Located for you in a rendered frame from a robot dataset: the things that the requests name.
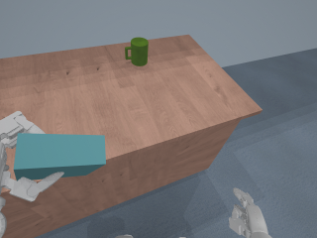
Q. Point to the sponge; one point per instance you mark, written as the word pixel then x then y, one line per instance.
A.
pixel 40 155

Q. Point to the robot left hand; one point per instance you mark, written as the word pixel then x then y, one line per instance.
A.
pixel 24 188

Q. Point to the robot right hand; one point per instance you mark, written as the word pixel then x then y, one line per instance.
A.
pixel 251 218

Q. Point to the table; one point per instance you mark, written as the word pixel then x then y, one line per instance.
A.
pixel 162 122

